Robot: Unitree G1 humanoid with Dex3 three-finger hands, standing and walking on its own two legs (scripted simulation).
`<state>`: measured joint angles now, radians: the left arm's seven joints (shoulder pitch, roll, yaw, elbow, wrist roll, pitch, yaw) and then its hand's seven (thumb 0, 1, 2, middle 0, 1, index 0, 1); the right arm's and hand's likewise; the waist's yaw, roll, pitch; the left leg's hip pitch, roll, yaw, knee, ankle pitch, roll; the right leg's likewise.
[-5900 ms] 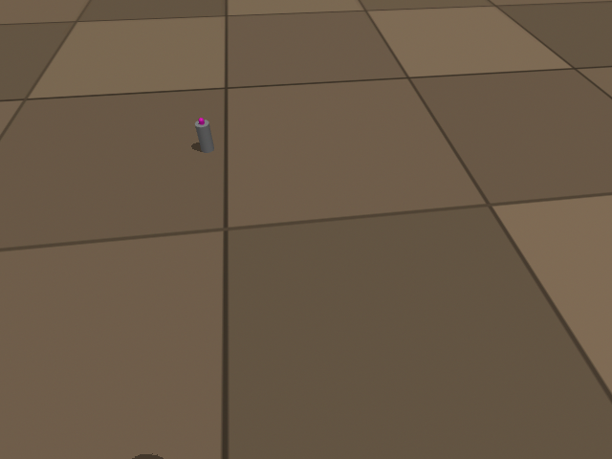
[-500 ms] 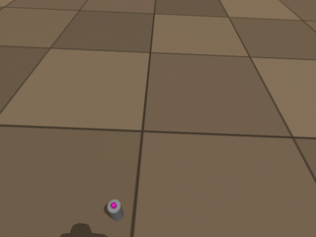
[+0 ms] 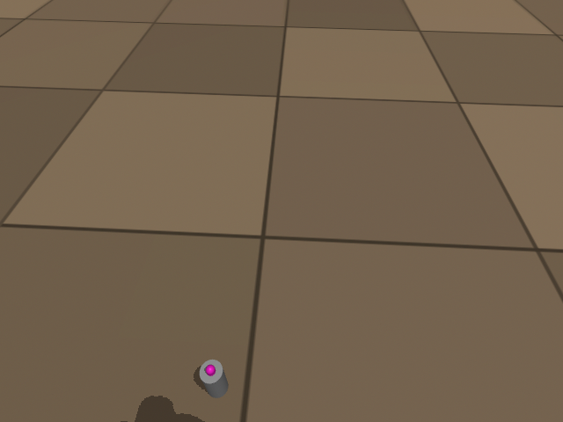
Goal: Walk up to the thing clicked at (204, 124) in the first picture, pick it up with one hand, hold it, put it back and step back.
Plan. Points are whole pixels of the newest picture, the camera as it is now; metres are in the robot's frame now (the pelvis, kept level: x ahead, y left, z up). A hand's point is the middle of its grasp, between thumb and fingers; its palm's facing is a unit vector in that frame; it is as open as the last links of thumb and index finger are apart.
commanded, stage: walk up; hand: left
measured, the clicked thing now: (214, 377) +0.38 +0.23 -0.69
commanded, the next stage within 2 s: stand in 0.48 s
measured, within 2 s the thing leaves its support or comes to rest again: neither
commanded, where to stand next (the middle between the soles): +0.05 +0.01 m, yaw +2 degrees
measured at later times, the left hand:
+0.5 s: hand out of the picture +0.09 +0.25 -0.16, palm faces -0.01 -0.94 -0.33, open 7.4 cm
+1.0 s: hand out of the picture +0.08 +0.25 -0.15, palm faces -0.01 -0.94 -0.35, open 7.4 cm
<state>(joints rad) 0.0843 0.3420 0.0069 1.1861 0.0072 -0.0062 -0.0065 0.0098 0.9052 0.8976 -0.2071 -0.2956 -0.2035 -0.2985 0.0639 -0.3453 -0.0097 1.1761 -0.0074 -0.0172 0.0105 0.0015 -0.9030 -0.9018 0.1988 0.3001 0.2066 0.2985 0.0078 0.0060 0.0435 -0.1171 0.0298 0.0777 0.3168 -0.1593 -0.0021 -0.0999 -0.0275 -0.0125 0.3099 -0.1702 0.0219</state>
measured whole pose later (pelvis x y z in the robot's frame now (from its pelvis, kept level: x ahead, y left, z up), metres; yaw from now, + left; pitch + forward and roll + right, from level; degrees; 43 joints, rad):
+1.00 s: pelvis +0.00 +0.00 +0.00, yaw +0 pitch -3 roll +0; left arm 0.10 0.35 0.00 1.14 0.01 -0.01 0.00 0.01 0.90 0.90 -0.21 -0.30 -0.20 -0.30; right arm 0.09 -0.35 0.00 1.16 -0.01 -0.01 0.01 0.00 -0.90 -0.90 0.20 0.30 0.21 0.30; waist 0.00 0.01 0.04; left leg -0.11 0.03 0.07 0.30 -0.15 -0.01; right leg -0.09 -0.02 -0.02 0.30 -0.16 0.02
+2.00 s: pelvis +0.01 +0.00 +0.00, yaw +0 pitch -2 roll +0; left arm 0.12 0.35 -0.01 1.13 0.01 -0.01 0.00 0.01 0.90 0.90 -0.21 -0.30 -0.20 -0.30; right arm 0.10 -0.35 0.00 1.15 -0.01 -0.01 0.01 0.00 -0.90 -0.90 0.20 0.30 0.21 0.30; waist 0.00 0.00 0.04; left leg -0.11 0.03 0.07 0.30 -0.16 -0.01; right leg -0.09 -0.03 -0.02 0.30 -0.18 0.02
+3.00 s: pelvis -0.01 -0.01 -0.02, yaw +2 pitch +5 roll +0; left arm -0.06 0.34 0.15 1.05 0.05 -0.02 -0.02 0.01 0.55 0.55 -0.11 -0.13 -0.10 -0.12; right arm 0.20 -0.27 -0.02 0.83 0.03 -0.04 -0.03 0.00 -0.97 -0.92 0.20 0.30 0.20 0.30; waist -0.02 -0.01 0.04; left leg -0.39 0.04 0.04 0.54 -0.24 -0.01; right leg -0.36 -0.03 -0.04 0.53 -0.26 0.01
